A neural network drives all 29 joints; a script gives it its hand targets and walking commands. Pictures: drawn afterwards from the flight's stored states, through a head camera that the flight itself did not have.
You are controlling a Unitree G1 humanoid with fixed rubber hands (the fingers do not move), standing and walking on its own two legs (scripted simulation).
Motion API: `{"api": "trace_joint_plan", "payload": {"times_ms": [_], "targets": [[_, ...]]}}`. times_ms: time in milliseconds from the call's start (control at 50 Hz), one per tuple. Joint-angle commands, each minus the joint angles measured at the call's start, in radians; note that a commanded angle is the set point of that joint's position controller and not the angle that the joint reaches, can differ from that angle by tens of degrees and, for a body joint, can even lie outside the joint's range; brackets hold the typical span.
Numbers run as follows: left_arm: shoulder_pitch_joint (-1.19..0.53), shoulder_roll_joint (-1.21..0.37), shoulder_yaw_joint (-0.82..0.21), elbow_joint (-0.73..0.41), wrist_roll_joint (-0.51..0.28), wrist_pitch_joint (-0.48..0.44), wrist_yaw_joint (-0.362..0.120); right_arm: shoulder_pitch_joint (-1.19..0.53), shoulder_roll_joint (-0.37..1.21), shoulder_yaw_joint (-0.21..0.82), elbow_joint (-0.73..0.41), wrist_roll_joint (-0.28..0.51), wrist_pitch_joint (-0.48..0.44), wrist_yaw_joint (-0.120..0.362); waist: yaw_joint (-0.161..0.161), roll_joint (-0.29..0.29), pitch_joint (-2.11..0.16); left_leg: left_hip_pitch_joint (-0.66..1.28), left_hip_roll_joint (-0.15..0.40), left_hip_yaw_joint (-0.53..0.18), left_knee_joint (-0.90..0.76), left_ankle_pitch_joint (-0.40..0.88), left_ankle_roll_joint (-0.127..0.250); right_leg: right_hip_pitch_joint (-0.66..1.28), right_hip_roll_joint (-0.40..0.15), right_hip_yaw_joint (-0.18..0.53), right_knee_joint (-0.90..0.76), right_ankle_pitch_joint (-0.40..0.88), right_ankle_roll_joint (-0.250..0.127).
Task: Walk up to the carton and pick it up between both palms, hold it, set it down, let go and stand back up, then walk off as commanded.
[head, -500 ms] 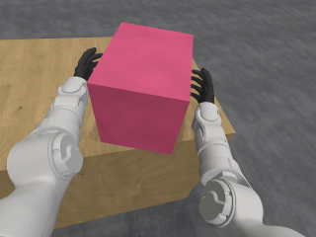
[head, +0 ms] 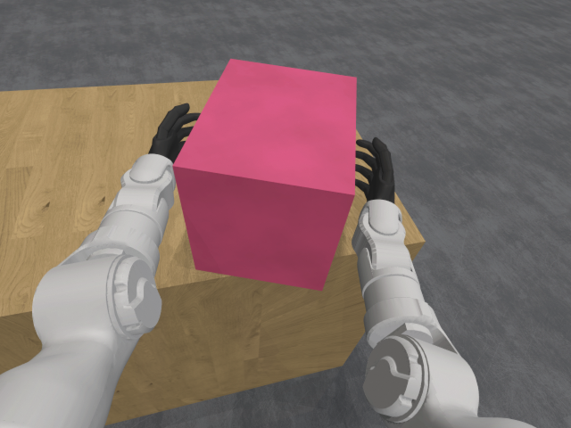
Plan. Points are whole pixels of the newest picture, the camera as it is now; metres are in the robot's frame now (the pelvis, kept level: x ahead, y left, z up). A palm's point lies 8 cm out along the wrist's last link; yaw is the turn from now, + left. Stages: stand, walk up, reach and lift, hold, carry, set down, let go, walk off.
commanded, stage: reach and lift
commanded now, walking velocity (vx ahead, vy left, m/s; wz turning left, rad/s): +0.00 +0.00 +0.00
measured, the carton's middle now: (275, 173) +0.49 -0.06 +0.08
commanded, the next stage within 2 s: none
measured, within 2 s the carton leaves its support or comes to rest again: leaves its support in 0.22 s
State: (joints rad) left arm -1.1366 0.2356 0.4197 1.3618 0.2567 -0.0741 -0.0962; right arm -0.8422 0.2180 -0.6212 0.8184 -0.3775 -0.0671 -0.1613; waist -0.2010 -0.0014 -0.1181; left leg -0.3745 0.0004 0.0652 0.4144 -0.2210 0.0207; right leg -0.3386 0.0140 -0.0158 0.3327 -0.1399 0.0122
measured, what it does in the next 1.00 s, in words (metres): stands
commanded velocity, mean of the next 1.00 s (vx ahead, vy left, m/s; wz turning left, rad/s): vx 0.00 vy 0.00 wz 0.00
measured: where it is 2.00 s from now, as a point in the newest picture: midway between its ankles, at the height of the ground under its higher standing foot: outside the picture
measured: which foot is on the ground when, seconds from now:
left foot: down 0.00-1.00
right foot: down 0.00-1.00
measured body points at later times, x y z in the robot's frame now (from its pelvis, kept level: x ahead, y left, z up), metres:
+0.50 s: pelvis -0.04 -0.01 +0.00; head -0.04 +0.01 +0.45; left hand +0.43 +0.09 +0.17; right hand +0.35 -0.20 +0.15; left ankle -0.02 +0.07 -0.75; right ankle -0.02 -0.14 -0.75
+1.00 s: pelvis -0.03 -0.02 +0.00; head -0.04 +0.00 +0.45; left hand +0.43 +0.11 +0.17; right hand +0.38 -0.19 +0.17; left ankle -0.02 +0.07 -0.75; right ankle -0.02 -0.14 -0.75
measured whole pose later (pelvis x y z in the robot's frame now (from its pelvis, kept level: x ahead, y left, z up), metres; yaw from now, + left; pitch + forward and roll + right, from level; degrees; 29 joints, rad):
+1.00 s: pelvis -0.03 -0.02 +0.00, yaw +0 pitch +4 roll -1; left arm -1.06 0.16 0.36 1.21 0.23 0.09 -0.03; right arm -0.89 0.15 -0.62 0.83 -0.32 0.01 -0.13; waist -0.10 -0.02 -0.11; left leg -0.29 0.00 0.08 0.37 -0.17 0.04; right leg -0.27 0.01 -0.02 0.33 -0.14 0.00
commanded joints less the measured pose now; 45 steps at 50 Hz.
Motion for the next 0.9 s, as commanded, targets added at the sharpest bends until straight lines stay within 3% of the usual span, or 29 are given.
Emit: {"api": "trace_joint_plan", "payload": {"times_ms": [0, 20, 40, 60, 100, 180, 200, 220, 320, 360, 380, 400, 440, 460, 480, 520, 540, 560, 580, 600, 640, 700, 720, 760, 780, 800, 820, 840, 880], "targets": [[-0.640, -0.584, -0.177, -0.187, -0.025, -0.032, -0.089, -0.749, 0.408, 0.372, -0.110, 0.013, -0.097, 0.186, 0.088, 0.153, -0.672, 0.364, 0.035, 0.018, 0.001, 0.575, -0.101, 0.325, 0.020, -0.061, 0.033, 0.499, 0.013], [-0.617, -0.570, -0.151, -0.192, -0.014, -0.042, -0.084, -0.729, 0.423, 0.383, -0.085, 0.018, -0.095, 0.188, 0.125, 0.117, -0.666, 0.334, 0.025, 0.029, -0.009, 0.566, -0.095, 0.364, 0.016, -0.065, 0.040, 0.560, 0.017], [-0.541, -0.586, -0.154, -0.153, -0.010, -0.020, -0.085, -0.698, 0.402, 0.397, -0.052, 0.033, -0.082, 0.190, 0.111, 0.127, -0.639, 0.346, 0.037, 0.022, -0.016, 0.574, -0.093, 0.343, 0.016, -0.062, 0.049, 0.540, 0.026], [-0.580, -0.583, -0.156, -0.195, -0.022, -0.029, -0.084, -0.735, 0.413, 0.424, -0.115, 0.041, -0.081, 0.192, 0.137, 0.124, -0.677, 0.297, 0.016, 0.033, -0.018, 0.511, -0.091, 0.400, 0.013, -0.058, 0.038, 0.547, 0.009], [-0.623, -0.590, -0.185, -0.231, -0.037, -0.040, -0.080, -0.746, 0.415, 0.447, -0.133, 0.074, -0.093, 0.190, 0.128, 0.119, -0.702, 0.327, 0.019, 0.033, -0.013, 0.519, -0.092, 0.380, 0.018, -0.054, 0.046, 0.551, 0.012], [-0.621, -0.583, -0.175, -0.189, -0.022, -0.036, -0.086, -0.746, 0.434, 0.462, -0.091, 0.072, -0.090, 0.186, 0.158, 0.121, -0.696, 0.227, 0.012, 0.041, -0.051, 0.425, -0.071, 0.438, 0.002, -0.042, 0.062, 0.567, 0.019], [-0.679, -0.606, -0.210, -0.237, -0.051, -0.047, -0.074, -0.771, 0.445, 0.446, -0.097, 0.074, -0.098, 0.190, 0.127, 0.139, -0.763, 0.252, 0.014, 0.031, -0.043, 0.427, -0.083, 0.439, 0.010, -0.061, 0.059, 0.540, 0.016], [-0.649, -0.572, -0.184, -0.200, -0.040, -0.043, -0.080, -0.763, 0.435, 0.448, -0.063, 0.073, -0.085, 0.193, 0.151, 0.091, -0.706, 0.249, 0.019, 0.040, -0.054, 0.397, -0.068, 0.430, 0.007, -0.045, 0.045, 0.488, 0.016], [-0.719, -0.540, -0.164, -0.192, -0.028, -0.031, -0.084, -0.773, 0.397, 0.407, -0.006, 0.060, -0.052, 0.196, 0.155, 0.086, -0.579, 0.212, 0.017, 0.041, -0.121, 0.220, -0.046, 0.434, -0.002, -0.052, 0.019, 0.340, 0.009], [-0.708, -0.549, -0.155, -0.236, -0.026, -0.012, -0.092, -0.785, 0.428, 0.402, -0.037, 0.071, -0.042, 0.189, 0.165, 0.073, -0.561, 0.226, 0.013, 0.048, -0.113, 0.269, -0.048, 0.439, 0.001, -0.048, 0.012, 0.359, 0.005], [-0.764, -0.548, -0.183, -0.235, -0.056, -0.008, -0.087, -0.804, 0.399, 0.382, -0.021, 0.072, -0.040, 0.196, 0.138, 0.100, -0.577, 0.228, 0.017, 0.035, -0.126, 0.193, -0.041, 0.403, -0.001, -0.037, 0.007, 0.274, -0.002], [-0.684, -0.522, -0.157, -0.209, -0.040, 0.016, -0.089, -0.752, 0.403, 0.386, 0.037, 0.071, -0.007, 0.196, 0.160, 0.065, -0.475, 0.179, 0.008, 0.053, -0.151, 0.103, -0.025, 0.417, -0.007, -0.037, 0.001, 0.210, 0.003], [-0.638, -0.540, -0.133, -0.179, -0.023, 0.027, -0.090, -0.765, 0.393, 0.366, -0.004, 0.043, -0.011, 0.196, 0.155, 0.056, -0.449, 0.194, 0.015, 0.042, -0.176, 0.068, -0.022, 0.399, -0.003, -0.048, -0.006, 0.165, 0.002], [-0.647, -0.522, -0.111, -0.169, -0.008, 0.029, -0.087, -0.817, 0.384, 0.369, 0.003, 0.060, -0.012, 0.202, 0.204, 0.039, -0.401, 0.190, 0.013, 0.049, -0.178, 0.045, -0.012, 0.387, 0.000, -0.058, -0.011, 0.094, 0.004], [-0.635, -0.571, -0.145, -0.174, -0.044, 0.043, -0.091, -0.847, 0.396, 0.374, -0.064, 0.074, -0.019, 0.196, 0.165, 0.025, -0.470, 0.211, 0.013, 0.028, -0.173, 0.069, -0.014, 0.390, -0.004, -0.060, -0.009, 0.135, 0.002], [-0.665, -0.501, -0.104, -0.215, -0.013, 0.052, -0.099, -0.845, 0.376, 0.363, -0.074, 0.081, -0.005, 0.194, 0.199, 0.034, -0.427, 0.203, 0.010, 0.046, -0.180, 0.023, 0.000, 0.405, -0.010, -0.049, -0.015, 0.078, 0.005], [-0.597, -0.538, -0.082, -0.152, 0.013, 0.083, -0.088, -0.862, 0.371, 0.364, -0.076, 0.085, 0.004, 0.207, 0.220, 0.026, -0.406, 0.205, 0.017, 0.036, -0.194, 0.008, -0.003, 0.397, -0.003, -0.053, -0.017, 0.037, 0.003], [-0.652, -0.534, -0.092, -0.212, -0.002, 0.067, -0.087, -0.865, 0.384, 0.393, -0.063, 0.107, -0.010, 0.206, 0.231, 0.043, -0.426, 0.222, 0.013, 0.041, -0.181, 0.057, -0.006, 0.388, 0.000, -0.054, -0.010, 0.070, 0.003], [-0.699, -0.527, -0.117, -0.216, -0.037, 0.067, -0.095, -0.888, 0.389, 0.383, -0.087, 0.107, 0.001, 0.199, 0.186, 0.049, -0.422, 0.193, 0.009, 0.044, -0.182, 0.036, 0.004, 0.413, -0.014, -0.040, -0.011, 0.098, 0.005], [-0.658, -0.549, -0.137, -0.239, -0.039, 0.070, -0.083, -0.871, 0.395, 0.386, -0.065, 0.106, -0.002, 0.208, 0.199, 0.057, -0.438, 0.206, 0.012, 0.039, -0.181, 0.050, -0.002, 0.399, -0.007, -0.053, 0.002, 0.092, 0.002], [-0.658, -0.544, -0.155, -0.231, -0.033, 0.083, -0.084, -0.889, 0.382, 0.370, -0.054, 0.096, 0.007, 0.203, 0.173, 0.072, -0.398, 0.219, 0.009, 0.038, -0.188, 0.043, -0.005, 0.384, -0.007, -0.064, -0.011, 0.085, 0.006], [-0.627, -0.540, -0.117, -0.212, -0.001, 0.098, -0.075, -0.862, 0.361, 0.379, -0.024, 0.101, 0.015, 0.209, 0.212, 0.053, -0.381, 0.244, 0.012, 0.034, -0.188, 0.051, -0.001, 0.394, -0.007, -0.059, -0.023, 0.054, 0.004], [-0.638, -0.608, -0.164, -0.258, -0.023, 0.098, -0.056, -0.885, 0.371, 0.390, -0.022, 0.113, 0.015, 0.214, 0.179, 0.085, -0.441, 0.298, 0.025, 0.018, -0.176, 0.133, -0.024, 0.363, 0.007, -0.070, -0.018, 0.089, -0.002], [-0.600, -0.598, -0.157, -0.261, -0.021, 0.115, -0.055, -0.822, 0.360, 0.426, 0.007, 0.132, 0.026, 0.212, 0.204, 0.062, -0.427, 0.302, 0.021, 0.019, -0.170, 0.168, -0.022, 0.399, 0.007, -0.064, -0.015, 0.124, 0.003], [-0.721, -0.596, -0.198, -0.396, -0.059, 0.080, -0.048, -0.862, 0.385, 0.413, -0.027, 0.146, 0.009, 0.213, 0.186, 0.082, -0.560, 0.341, 0.018, 0.021, -0.147, 0.263, -0.030, 0.397, 0.014, -0.075, 0.003, 0.191, 0.005], [-0.722, -0.621, -0.211, -0.395, -0.063, 0.086, -0.045, -0.831, 0.371, 0.447, -0.003, 0.153, 0.015, 0.212, 0.171, 0.108, -0.562, 0.358, 0.028, 0.015, -0.131, 0.304, -0.044, 0.376, 0.013, -0.061, 0.001, 0.206, 0.002], [-0.729, -0.604, -0.219, -0.426, -0.063, 0.085, -0.036, -0.810, 0.384, 0.461, 0.023, 0.174, 0.020, 0.213, 0.188, 0.121, -0.583, 0.376, 0.030, 0.014, -0.115, 0.363, -0.052, 0.387, 0.011, -0.055, 0.006, 0.220, 0.002], [-0.731, -0.583, -0.184, -0.381, -0.057, 0.089, -0.055, -0.786, 0.379, 0.420, 0.079, 0.155, 0.035, 0.204, 0.167, 0.066, -0.496, 0.338, 0.018, 0.017, -0.130, 0.254, -0.032, 0.386, 0.006, -0.062, -0.013, 0.171, 0.009], [-0.669, -0.622, -0.201, -0.467, -0.048, 0.097, -0.033, -0.758, 0.390, 0.497, 0.028, 0.166, 0.027, 0.216, 0.195, 0.078, -0.598, 0.388, 0.027, 0.020, -0.111, 0.398, -0.055, 0.421, 0.019, -0.056, 0.025, 0.287, 0.006]]}}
